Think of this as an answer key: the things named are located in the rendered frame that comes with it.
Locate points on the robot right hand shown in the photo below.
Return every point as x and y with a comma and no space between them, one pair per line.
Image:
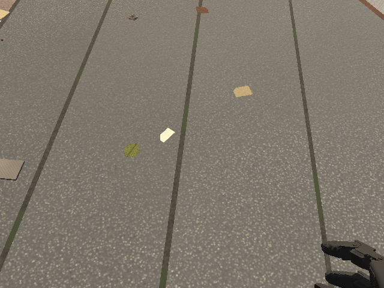
360,254

